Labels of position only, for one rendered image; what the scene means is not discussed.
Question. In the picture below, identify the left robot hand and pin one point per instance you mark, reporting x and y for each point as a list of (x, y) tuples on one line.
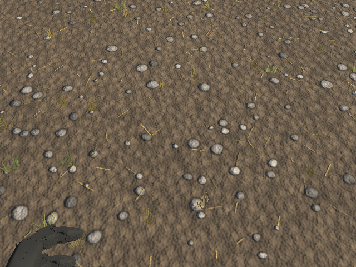
[(28, 253)]

